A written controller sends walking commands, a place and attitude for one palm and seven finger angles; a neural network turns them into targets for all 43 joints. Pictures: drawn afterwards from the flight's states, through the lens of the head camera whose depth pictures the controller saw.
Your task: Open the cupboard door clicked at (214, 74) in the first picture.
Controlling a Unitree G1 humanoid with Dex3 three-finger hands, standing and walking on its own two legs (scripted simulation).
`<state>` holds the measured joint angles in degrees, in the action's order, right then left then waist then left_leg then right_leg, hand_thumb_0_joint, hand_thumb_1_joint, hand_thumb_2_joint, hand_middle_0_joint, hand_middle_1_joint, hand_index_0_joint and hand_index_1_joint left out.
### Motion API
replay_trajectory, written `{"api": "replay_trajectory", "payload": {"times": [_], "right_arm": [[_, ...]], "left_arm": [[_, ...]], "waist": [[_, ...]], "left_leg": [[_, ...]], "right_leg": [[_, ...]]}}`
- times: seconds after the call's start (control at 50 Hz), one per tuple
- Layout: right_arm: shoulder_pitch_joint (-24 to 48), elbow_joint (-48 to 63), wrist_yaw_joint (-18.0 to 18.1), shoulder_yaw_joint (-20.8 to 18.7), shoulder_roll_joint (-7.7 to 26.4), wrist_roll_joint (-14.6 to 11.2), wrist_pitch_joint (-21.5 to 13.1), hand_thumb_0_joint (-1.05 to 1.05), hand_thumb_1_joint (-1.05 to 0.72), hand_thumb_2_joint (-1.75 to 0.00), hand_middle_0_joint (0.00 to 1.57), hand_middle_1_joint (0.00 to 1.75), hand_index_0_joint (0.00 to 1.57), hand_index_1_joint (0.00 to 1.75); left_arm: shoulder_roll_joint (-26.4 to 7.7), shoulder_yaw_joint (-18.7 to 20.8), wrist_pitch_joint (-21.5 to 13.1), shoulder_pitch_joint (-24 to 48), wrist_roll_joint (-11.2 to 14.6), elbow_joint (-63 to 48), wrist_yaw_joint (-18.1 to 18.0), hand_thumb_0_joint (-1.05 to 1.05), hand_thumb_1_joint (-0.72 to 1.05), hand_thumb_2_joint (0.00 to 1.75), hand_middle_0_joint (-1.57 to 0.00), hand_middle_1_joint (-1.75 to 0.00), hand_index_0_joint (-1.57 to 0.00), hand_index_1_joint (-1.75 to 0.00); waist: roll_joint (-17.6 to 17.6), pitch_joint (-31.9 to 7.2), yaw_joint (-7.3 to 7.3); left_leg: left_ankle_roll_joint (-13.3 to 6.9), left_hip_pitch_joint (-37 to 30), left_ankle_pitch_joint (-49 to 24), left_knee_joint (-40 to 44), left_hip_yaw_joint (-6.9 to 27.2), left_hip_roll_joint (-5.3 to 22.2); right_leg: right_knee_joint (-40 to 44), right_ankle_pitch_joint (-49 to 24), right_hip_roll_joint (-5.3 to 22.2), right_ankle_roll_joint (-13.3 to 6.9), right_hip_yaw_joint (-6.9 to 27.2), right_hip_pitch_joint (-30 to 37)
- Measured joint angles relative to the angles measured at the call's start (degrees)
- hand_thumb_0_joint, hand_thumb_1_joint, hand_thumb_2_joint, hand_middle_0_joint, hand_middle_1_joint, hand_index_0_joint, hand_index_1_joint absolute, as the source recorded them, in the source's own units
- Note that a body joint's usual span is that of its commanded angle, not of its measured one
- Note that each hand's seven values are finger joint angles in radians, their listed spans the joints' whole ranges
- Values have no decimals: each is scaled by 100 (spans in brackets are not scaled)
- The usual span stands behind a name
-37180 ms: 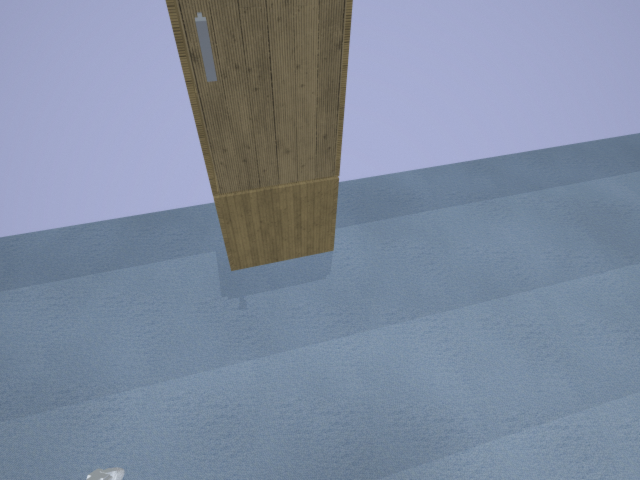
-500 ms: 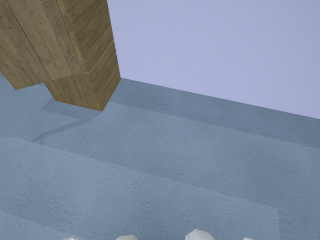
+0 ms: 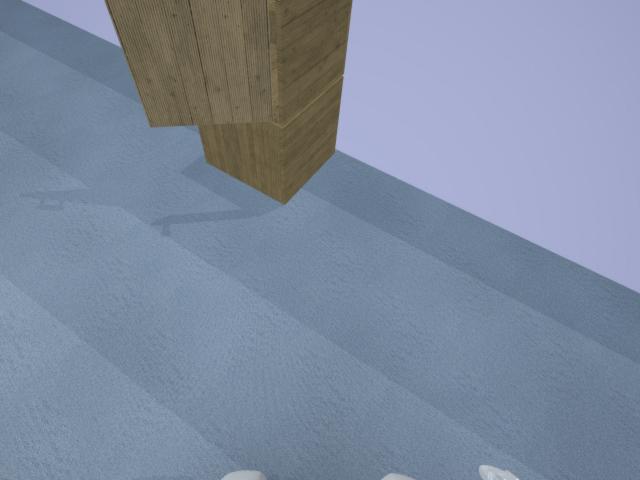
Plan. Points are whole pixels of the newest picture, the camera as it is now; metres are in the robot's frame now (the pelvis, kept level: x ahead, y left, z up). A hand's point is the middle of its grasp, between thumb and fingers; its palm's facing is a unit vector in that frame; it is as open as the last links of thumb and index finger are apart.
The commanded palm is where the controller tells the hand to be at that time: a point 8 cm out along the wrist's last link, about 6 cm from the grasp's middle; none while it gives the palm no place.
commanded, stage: turn to face it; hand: left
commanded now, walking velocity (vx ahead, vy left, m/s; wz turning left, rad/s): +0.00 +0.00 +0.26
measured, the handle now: out of the picture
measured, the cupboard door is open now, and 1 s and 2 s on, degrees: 42 42 42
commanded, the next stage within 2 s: take the last steps up to it in 0.18 s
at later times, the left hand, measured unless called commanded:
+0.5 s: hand out of the picture +0.01 +0.18 -0.15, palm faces +0.23 -0.95 -0.19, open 7.3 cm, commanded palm none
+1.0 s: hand (150, 418) +0.20 +0.25 -0.14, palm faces +0.17 -0.97 -0.20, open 7.4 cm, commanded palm none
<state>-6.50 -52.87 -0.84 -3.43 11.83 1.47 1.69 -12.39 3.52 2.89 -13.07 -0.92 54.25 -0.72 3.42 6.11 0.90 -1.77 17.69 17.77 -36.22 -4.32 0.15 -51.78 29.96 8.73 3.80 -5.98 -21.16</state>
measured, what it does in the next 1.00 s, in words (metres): walks ahead: right foot, then left foot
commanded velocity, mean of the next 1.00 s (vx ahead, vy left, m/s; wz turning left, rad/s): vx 0.22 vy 0.07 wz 0.13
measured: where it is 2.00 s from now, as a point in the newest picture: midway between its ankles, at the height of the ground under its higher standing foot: (263, 370)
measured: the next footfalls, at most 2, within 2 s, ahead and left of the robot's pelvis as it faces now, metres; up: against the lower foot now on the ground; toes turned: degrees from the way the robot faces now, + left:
right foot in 0.24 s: +0.05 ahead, -0.14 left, +0.00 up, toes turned -1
left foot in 0.60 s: +0.06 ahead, +0.14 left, +0.00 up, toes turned +17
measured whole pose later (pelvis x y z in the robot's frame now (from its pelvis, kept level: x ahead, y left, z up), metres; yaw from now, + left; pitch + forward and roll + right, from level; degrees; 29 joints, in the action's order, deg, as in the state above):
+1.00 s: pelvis +0.12 +0.06 +0.01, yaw +10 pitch -1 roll +2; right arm -23.9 -65.0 0.3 -1.3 7.1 2.0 -2.3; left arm -9.2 3.2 0.0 -7.1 -1.4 56.9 1.4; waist -0.3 3.2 -1.5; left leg -2.2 0.4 18.9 -20.2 -8.1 -2.2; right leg -38.4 13.8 5.0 0.1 -5.6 -24.8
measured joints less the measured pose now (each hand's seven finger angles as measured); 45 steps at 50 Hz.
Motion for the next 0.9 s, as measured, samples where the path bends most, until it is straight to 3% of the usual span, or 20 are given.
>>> {"api": "replay_trajectory", "payload": {"times": [0.04, 0.1, 0.18, 0.24, 0.26, 0.3, 0.36, 0.4, 0.48, 0.58, 0.62, 0.66, 0.7, 0.74, 0.8, 0.9], "right_arm": [[-26, 6, 74, 37, -62, 19, -37, 0, -91, -90, 20, 30, 20, 30], [-82, -53, 133, 87, -118, 34, -58, 0, -91, -90, 20, 30, 20, 30], [-173, -168, 139, 110, -146, 39, -14, 0, -90, -90, 20, 30, 20, 30], [-277, -256, 121, 100, -166, -3, 35, 0, -90, -90, 21, 30, 20, 30], [-298, -285, 106, 87, -151, -28, 50, 0, -90, -90, 21, 30, 20, 30], [-303, -356, 85, 32, -60, -49, 127, 0, -90, -90, 21, 30, 20, 30], [-314, -474, 51, -22, 8, -44, 212, 0, -91, -90, 20, 30, 20, 30], [-358, -522, 11, -43, 17, -37, 214, 0, -91, -90, 20, 30, 20, 30], [-443, -572, -80, -58, -8, -29, 182, 0, -91, -90, 20, 30, 20, 30], [-477, -502, -120, -12, -14, -21, 16, 0, -91, -90, 20, 30, 20, 30], [-505, -406, -73, -21, 11, 16, -120, 0, -91, -90, 20, 30, 20, 30], [-535, -360, 5, -4, -56, 48, -233, 0, -91, -90, 20, 30, 20, 30], [-667, -359, 80, 35, -133, 53, -320, 0, -91, -90, 20, 30, 20, 30], [-834, -443, 128, 87, -209, 47, -388, 0, -91, -90, 20, 30, 20, 30], [-1099, -650, 142, 155, -309, 28, -439, 0, -91, -90, 20, 30, 20, 30], [-1482, -971, 117, 207, -444, 31, -419, 0, -91, -90, 20, 30, 20, 30]], "left_arm": [[-44, 35, 77, 74, 7, 118, -1, 1, 91, 90, -20, -30, -20, -30], [-60, 57, 72, 159, 15, 149, 19, 1, 91, 90, -20, -30, -20, -30], [-17, 37, -7, 218, 27, 96, 32, 1, 91, 90, -20, -30, -19, -30], [-4, 6, -134, 178, 23, 42, 27, 1, 91, 90, -20, -30, -19, -30], [18, 3, -196, 162, 3, 53, 10, 1, 91, 90, -20, -30, -19, -30], [143, -52, -244, 170, -29, 104, -5, 0, 91, 90, -20, -30, -19, -30], [278, -88, -290, 82, -40, 125, -19, 0, 91, 90, -20, -30, -20, -30], [329, -89, -314, -2, -51, 158, -3, 0, 91, 90, -20, -30, -20, -30], [325, -43, -398, -180, -86, 276, 43, 1, 92, 90, -21, -30, -20, -30], [176, 42, -388, -450, -80, 496, 113, 0, 91, 90, -21, -30, -20, -30], [124, 83, -279, -557, -49, 576, 142, 1, 91, 90, -21, -30, -20, -30], [49, 97, -141, -530, -63, 686, 131, 1, 91, 90, -21, -30, -20, -30], [8, 102, -101, -439, -72, 755, 140, 1, 91, 90, -20, -30, -20, -30], [-2, 88, -136, -308, -76, 739, 167, 1, 92, 90, -20, -30, -19, -30], [43, 45, -205, -90, -65, 624, 186, 1, 92, 90, -20, -30, -19, -30], [184, -10, -242, 297, -46, 423, 198, 1, 92, 90, -20, -30, -19, -30]], "waist": [[-48, -27, -4], [-164, -54, 7], [-343, -115, -14], [-358, -212, -22], [-373, -240, -9], [-538, -206, -54], [-539, -176, -53], [-461, -190, -51], [-235, -225, 13], [-31, -255, 125], [-67, -294, 93], [-34, -258, 86], [-55, -274, 50], [-94, -286, 27], [-181, -315, 15], [-287, -333, -91]], "left_leg": [[-2, -51, 28, 124, 85, 8], [41, -174, -161, 425, 209, 24], [91, -238, -268, 586, 357, 45], [180, -144, -184, 403, 422, -28], [202, -60, -80, 230, 422, -42], [230, 191, 684, -566, 524, -62], [287, 554, 950, -1893, 445, -93], [335, 631, 846, -2159, 328, -45], [380, 477, 762, -1477, 81, 83], [315, -104, 349, 291, -166, 107], [106, -143, -211, 524, -142, 89], [-54, -136, -183, 290, -221, 47], [-116, -313, -106, 460, -259, 3], [-113, -580, -206, 832, -270, -59], [-163, -979, -356, 1365, -278, -143], [-157, -1466, -324, 1802, -298, -251]], "right_leg": [[-560, -47, -164, -6, 208, -256], [-539, -232, -319, -10, 307, -338], [443, -407, -491, -43, 278, -13], [1728, -1194, -547, -107, 239, 528], [1892, -1200, -544, -286, 225, 600], [1769, -1123, -553, -400, 95, 620], [1962, -1194, -476, -373, -2, 804], [2190, -1291, -405, -332, -64, 951], [2537, -1401, -222, -240, -212, 1182], [2318, -1177, 45, -9, -352, 1220], [1566, -616, 92, -46, -303, 935], [242, -153, 0, -189, 5, 393], [-736, -358, -113, -291, 143, -126], [-1085, -732, -166, -325, 168, -491], [-824, -1157, -199, -313, 143, -794], [349, -1519, -224, -304, 113, -806]]}}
